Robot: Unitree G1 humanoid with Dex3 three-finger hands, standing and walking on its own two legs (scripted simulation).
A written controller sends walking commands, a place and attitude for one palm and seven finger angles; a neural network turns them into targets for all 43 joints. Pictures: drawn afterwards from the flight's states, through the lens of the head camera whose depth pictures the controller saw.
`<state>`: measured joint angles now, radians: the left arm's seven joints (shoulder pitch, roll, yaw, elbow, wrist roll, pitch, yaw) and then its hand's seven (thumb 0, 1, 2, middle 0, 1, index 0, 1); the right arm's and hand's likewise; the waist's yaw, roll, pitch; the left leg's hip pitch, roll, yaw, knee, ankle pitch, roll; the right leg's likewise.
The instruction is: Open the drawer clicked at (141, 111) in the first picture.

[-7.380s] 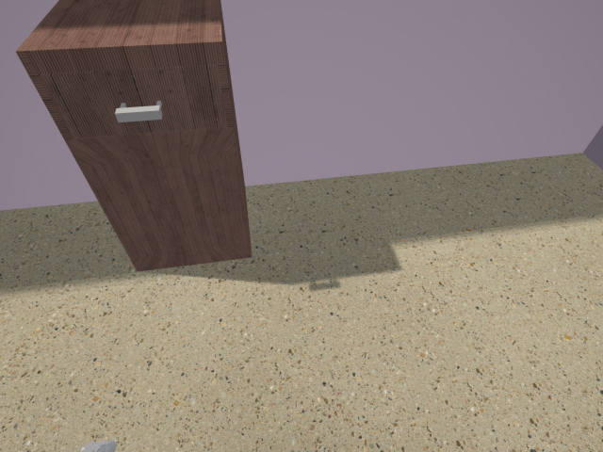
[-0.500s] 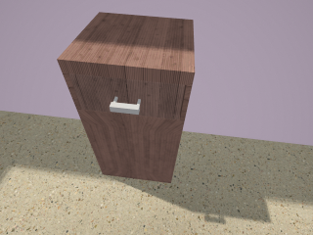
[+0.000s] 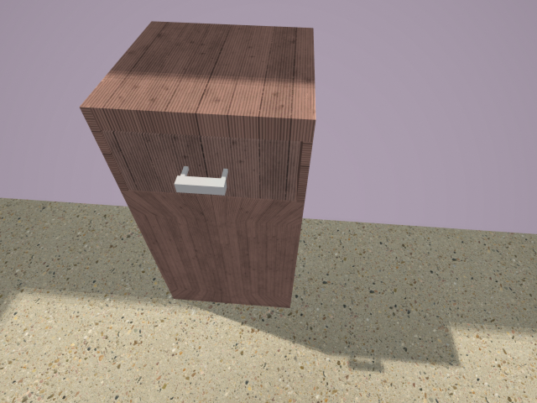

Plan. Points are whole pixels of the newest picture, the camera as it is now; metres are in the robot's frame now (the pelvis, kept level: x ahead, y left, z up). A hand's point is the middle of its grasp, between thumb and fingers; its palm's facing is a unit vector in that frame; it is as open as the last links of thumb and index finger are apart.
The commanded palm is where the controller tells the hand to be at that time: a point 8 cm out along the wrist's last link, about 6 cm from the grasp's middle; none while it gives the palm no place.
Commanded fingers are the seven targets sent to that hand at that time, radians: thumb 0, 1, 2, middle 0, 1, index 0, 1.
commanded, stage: come to a stop and stand still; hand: left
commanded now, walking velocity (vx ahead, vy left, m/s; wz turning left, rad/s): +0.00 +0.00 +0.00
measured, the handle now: (203, 178) +0.57 +0.18 -0.04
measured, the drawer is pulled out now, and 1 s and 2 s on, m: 0.00 0.00 0.00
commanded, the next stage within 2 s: look again from close up in 0.36 s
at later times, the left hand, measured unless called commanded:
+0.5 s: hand out of the picture -0.06 +0.14 -0.17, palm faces +0.04 -0.99 -0.12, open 7.4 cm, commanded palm none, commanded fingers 0.00 0.90 0.90 -0.20 -0.30 -0.20 -0.30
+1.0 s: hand out of the picture -0.01 +0.20 -0.17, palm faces +0.05 -0.98 -0.18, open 7.4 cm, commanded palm none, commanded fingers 0.00 0.90 0.90 -0.20 -0.30 -0.20 -0.30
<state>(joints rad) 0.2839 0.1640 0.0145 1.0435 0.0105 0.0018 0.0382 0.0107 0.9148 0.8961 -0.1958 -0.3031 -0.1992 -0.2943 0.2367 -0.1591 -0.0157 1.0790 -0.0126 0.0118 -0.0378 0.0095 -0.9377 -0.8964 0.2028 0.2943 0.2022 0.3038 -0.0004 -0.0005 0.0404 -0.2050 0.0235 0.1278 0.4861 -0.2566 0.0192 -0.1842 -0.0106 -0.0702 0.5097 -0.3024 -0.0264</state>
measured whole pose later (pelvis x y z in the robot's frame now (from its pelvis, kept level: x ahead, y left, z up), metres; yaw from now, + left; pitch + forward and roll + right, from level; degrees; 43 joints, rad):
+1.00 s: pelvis -0.02 +0.03 +0.00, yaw +1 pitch -3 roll -1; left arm 0.34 0.16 -0.01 1.01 0.01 0.00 0.04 0.00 0.91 0.90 -0.20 -0.30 -0.20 -0.29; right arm 0.29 -0.17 0.00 1.03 -0.02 0.01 -0.01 0.01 -0.92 -0.90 0.20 0.29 0.20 0.30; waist 0.00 0.00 -0.01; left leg -0.22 0.00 0.12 0.49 -0.22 0.06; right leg -0.18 -0.03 -0.08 0.47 -0.25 0.01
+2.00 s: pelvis +0.04 +0.02 +0.00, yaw +0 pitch +0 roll -1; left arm 0.31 0.14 0.01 1.04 0.01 -0.01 0.06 0.02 0.92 0.90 -0.20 -0.30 -0.20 -0.29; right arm 0.30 -0.12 -0.01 1.10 -0.01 0.01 -0.04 0.02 -0.92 -0.90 0.20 0.29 0.20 0.30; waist -0.01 0.01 0.03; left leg -0.20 0.02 0.12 0.55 -0.34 0.03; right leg -0.19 -0.02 -0.09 0.50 -0.31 0.00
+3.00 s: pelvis +0.06 +0.01 +0.00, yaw +0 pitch -1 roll +0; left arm 0.31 0.12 -0.02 1.13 0.01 -0.01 0.03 0.00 0.91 0.90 -0.20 -0.30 -0.20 -0.29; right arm 0.30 -0.12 0.02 1.15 -0.01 -0.02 -0.04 0.00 -0.91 -0.90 0.20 0.29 0.20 0.30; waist 0.00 0.00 0.03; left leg -0.11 0.00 0.11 0.45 -0.33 0.03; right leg -0.14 -0.03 -0.09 0.48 -0.33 0.00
